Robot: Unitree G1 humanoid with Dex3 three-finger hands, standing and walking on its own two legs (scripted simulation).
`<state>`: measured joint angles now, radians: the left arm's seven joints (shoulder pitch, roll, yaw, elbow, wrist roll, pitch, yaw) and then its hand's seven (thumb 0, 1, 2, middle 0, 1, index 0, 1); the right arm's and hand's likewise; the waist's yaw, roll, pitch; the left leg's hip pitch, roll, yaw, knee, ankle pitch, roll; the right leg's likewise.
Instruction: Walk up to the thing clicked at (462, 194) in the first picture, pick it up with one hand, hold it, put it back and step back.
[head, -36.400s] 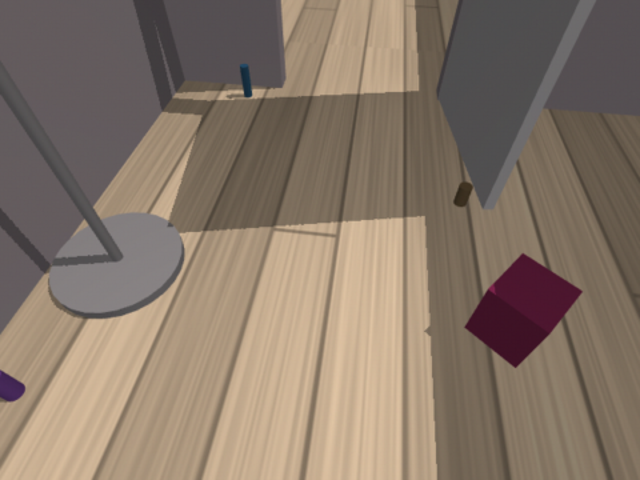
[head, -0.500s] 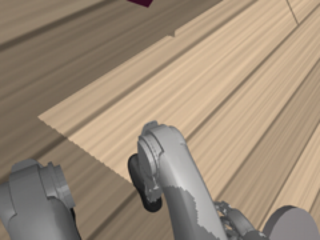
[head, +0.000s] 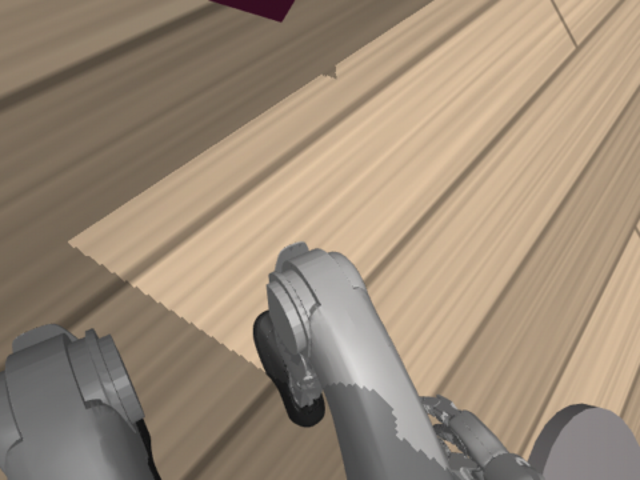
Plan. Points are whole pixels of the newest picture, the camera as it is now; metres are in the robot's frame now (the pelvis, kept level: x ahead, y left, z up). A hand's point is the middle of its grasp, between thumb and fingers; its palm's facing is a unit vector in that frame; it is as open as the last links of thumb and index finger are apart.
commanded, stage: rest palm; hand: left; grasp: from above
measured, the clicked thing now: out of the picture +0.50 +0.34 -0.26
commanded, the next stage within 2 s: close in 0.56 s
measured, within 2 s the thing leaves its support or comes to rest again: neither
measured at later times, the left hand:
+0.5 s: hand out of the picture +0.48 +0.35 -0.22, palm faces -0.41 -0.12 -0.90, open 13.2 cm
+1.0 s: hand out of the picture +0.48 +0.35 -0.22, palm faces -0.40 -0.12 -0.91, open 12.7 cm
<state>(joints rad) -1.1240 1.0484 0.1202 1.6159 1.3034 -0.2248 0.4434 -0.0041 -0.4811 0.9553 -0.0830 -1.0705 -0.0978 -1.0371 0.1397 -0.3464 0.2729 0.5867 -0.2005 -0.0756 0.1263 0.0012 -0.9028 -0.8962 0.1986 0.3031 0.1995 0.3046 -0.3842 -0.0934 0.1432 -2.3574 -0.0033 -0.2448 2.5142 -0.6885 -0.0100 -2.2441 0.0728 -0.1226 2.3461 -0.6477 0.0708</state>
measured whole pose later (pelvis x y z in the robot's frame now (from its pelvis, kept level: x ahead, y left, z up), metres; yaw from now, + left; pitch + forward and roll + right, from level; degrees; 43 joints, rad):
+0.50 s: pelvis +0.00 +0.00 +0.00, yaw -1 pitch +28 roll -15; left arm -1.13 1.09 0.12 1.67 1.31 -0.21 0.50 0.00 -0.44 1.06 -0.04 -1.13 -0.13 -1.13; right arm 0.15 -0.36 0.31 0.57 -0.21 -0.12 0.15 0.00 -0.91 -0.90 0.20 0.30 0.20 0.30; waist -0.40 -0.11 0.17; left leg -2.36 0.00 -0.25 2.53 -0.68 0.00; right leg -2.23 0.08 -0.13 2.34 -0.64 0.07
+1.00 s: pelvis +0.00 +0.00 +0.00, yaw -1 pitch +28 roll -15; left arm -1.13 1.10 0.14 1.66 1.32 -0.22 0.50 0.00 -0.36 0.99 -0.08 -1.12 -0.17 -1.12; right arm 0.14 -0.37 0.31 0.57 -0.21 -0.12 0.15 0.00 -0.90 -0.90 0.20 0.30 0.20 0.30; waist -0.40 -0.12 0.17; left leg -2.35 0.00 -0.26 2.52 -0.69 0.00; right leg -2.23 0.08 -0.14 2.34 -0.64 0.06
